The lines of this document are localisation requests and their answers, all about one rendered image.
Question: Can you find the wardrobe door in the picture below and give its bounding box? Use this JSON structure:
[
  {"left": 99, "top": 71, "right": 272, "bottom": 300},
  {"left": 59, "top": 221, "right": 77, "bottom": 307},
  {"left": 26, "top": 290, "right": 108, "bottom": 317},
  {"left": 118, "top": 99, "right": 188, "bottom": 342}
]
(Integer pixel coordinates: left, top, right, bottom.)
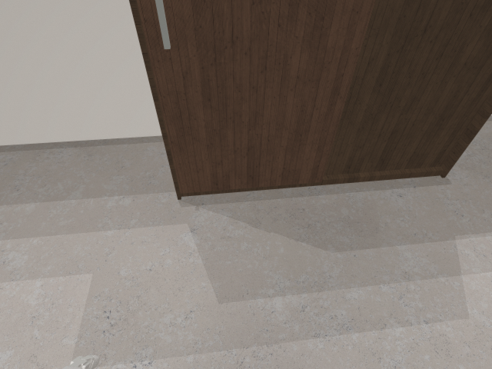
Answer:
[
  {"left": 324, "top": 0, "right": 492, "bottom": 175},
  {"left": 137, "top": 0, "right": 375, "bottom": 194}
]

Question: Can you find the handle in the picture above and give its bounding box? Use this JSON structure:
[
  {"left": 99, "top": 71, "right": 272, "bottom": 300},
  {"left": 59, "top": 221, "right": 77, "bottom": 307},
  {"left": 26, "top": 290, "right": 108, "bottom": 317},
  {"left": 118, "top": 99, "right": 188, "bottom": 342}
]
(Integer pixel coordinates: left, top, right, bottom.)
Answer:
[{"left": 155, "top": 0, "right": 171, "bottom": 49}]

